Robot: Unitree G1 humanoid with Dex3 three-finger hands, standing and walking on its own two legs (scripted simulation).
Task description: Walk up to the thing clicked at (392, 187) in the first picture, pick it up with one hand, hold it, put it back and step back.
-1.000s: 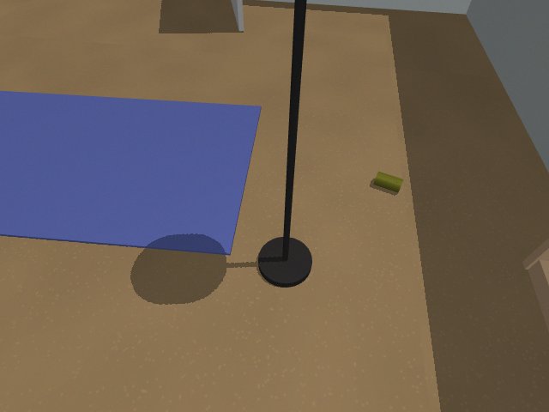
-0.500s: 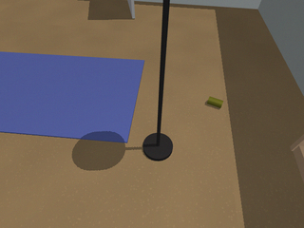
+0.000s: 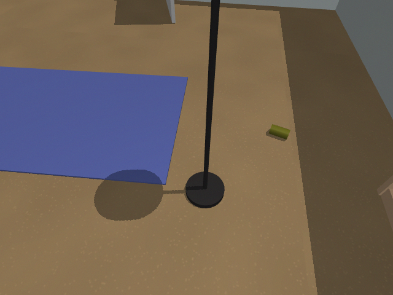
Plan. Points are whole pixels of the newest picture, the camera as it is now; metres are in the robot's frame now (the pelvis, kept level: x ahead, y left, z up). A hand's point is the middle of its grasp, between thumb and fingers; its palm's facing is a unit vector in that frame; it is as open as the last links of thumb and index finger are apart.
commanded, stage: stand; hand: left
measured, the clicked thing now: (279, 131) +1.25 -0.58 -0.75
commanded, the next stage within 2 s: walk up in 0.12 s
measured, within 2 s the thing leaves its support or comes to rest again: neither
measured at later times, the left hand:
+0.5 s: hand (128, 268) +0.21 +0.18 -0.15, palm faces -0.19 -0.89 -0.42, open 7.3 cm
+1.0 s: hand (191, 189) +0.43 +0.03 -0.16, palm faces -0.46 -0.83 -0.31, open 7.3 cm
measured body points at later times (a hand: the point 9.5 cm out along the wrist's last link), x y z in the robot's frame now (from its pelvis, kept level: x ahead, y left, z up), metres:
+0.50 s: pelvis +0.06 -0.10 -0.04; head +0.06 -0.12 +0.41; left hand +0.22 +0.23 -0.13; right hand +0.04 -0.47 -0.15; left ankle +0.00 +0.10 -0.72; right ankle +0.11 -0.25 -0.75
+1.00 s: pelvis +0.24 -0.18 -0.01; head +0.26 -0.16 +0.43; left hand +0.46 +0.07 -0.14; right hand +0.13 -0.50 -0.10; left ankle +0.29 -0.07 -0.75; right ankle +0.23 -0.33 -0.69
